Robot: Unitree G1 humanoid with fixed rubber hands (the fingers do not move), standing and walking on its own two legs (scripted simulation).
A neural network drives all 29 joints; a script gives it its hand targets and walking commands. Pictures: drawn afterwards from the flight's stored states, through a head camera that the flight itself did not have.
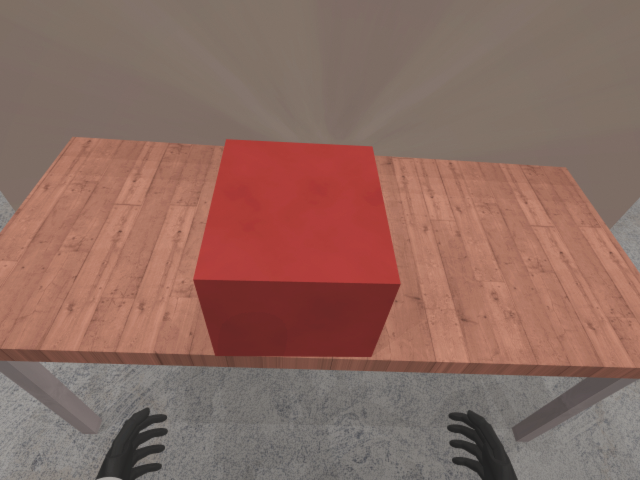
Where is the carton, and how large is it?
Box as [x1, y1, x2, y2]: [193, 139, 400, 356]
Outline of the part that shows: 226,139 193,278 215,355 371,356 400,284 372,146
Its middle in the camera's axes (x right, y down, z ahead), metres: -0.04 +0.01 +0.69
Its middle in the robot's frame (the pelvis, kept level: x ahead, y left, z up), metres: +0.52 +0.03 -0.05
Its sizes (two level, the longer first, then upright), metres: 0.319 0.274 0.224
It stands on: a table, 0.61 m high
